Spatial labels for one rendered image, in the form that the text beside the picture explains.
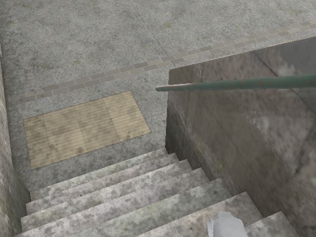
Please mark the stairs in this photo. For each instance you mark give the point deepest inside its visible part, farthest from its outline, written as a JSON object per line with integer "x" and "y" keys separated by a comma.
{"x": 150, "y": 195}

